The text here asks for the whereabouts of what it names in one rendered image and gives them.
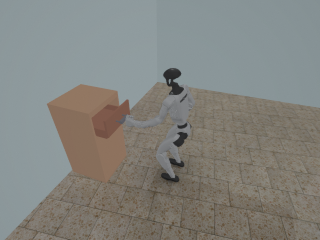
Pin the robot left hand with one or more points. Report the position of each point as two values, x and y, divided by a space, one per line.
129 121

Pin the robot left forearm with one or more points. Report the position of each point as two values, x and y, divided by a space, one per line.
147 123

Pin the drawer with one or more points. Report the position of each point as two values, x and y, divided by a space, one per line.
104 122

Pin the right robot upper arm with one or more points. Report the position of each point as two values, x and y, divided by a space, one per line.
191 101

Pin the robot left foot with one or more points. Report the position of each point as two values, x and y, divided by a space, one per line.
166 176

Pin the left robot upper arm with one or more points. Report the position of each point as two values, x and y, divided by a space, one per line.
167 104

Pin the handle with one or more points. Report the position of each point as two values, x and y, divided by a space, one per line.
123 119

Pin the right robot shin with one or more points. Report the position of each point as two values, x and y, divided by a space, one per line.
174 151

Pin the cabinet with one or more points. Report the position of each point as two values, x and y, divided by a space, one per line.
88 154

